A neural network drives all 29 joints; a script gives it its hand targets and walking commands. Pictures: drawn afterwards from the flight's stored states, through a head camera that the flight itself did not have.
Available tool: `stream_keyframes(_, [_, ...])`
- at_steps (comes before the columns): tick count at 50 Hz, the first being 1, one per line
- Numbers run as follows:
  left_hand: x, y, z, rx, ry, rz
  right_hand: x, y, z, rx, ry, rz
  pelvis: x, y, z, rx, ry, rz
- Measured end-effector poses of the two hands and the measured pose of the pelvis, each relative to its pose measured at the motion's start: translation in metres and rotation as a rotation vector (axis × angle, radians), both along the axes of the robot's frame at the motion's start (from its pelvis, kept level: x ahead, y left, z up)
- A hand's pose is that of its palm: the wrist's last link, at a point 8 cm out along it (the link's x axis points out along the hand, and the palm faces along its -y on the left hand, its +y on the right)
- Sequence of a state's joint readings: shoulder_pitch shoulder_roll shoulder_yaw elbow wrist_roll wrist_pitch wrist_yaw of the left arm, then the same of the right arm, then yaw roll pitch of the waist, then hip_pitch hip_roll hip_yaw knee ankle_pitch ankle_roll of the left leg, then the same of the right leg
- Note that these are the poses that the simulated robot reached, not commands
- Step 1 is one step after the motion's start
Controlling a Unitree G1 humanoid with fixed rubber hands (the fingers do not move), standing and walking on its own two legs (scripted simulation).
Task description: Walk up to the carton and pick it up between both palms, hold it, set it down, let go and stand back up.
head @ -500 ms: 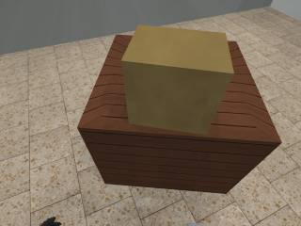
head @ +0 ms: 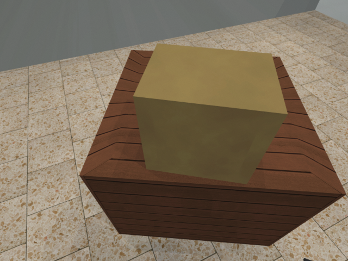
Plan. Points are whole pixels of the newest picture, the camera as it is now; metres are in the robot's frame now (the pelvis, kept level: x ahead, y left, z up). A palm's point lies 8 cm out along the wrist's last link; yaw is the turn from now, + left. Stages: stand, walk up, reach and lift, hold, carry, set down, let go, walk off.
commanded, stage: walk up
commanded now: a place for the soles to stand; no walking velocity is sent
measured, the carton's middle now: (203, 116) +0.50 -0.04 +0.04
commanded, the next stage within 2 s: reach and lift in 1.30 s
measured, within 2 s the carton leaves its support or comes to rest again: neither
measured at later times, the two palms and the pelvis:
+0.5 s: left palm out of the picture +0.11 +0.30 -0.09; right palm out of the picture +0.13 -0.29 -0.09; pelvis +0.01 +0.00 +0.00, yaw -1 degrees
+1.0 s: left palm out of the picture +0.10 +0.30 -0.09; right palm out of the picture +0.12 -0.30 -0.09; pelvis +0.00 -0.01 +0.00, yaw -1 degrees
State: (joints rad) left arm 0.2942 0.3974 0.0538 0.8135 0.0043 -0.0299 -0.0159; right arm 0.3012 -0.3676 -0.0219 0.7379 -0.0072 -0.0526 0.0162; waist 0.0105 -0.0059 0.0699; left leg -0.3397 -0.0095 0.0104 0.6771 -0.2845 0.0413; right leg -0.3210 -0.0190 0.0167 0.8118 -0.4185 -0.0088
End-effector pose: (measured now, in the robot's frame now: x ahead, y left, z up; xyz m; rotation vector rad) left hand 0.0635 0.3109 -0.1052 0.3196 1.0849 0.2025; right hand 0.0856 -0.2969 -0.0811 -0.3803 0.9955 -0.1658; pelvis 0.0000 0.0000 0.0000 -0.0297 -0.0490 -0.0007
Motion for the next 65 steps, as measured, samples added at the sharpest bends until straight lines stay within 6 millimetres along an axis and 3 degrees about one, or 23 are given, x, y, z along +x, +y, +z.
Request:
stream_keyframes(3, [0.011, 0.001, 0.0, -0.01, -0.018, 0.003, 0.01, 0.004, 0.004, -0.005, 0.006, 0.007, 0.004, 0.002, 0.003, -0.01, 0.006, 0.01])
stream_keyframes(9, [0.015, -0.002, 0.002, 0.017, 0.034, -0.023, 0.036, 0.001, -0.001, 0.018, -0.033, -0.004, 0.007, -0.002, 0.0, 0.014, 0.039, -0.025])
stream_keyframes(14, [0.02, -0.004, 0.011, 0.047, 0.029, -0.03, 0.043, 0.002, -0.009, 0.048, -0.025, -0.004, 0.01, -0.005, 0.002, 0.013, 0.043, -0.021])
stream_keyframes(28, [0.049, -0.008, 0.017, 0.046, -0.043, -0.055, 0.043, 0.004, -0.009, 0.053, -0.038, -0.002, 0.008, -0.004, 0.002, 0.012, 0.04, -0.021])
stream_keyframes(65, [0.041, -0.01, 0.018, 0.048, -0.058, -0.052, 0.032, 0.001, -0.01, 0.055, -0.025, -0.013, -0.001, -0.007, 0.001, 0.015, 0.023, -0.02])
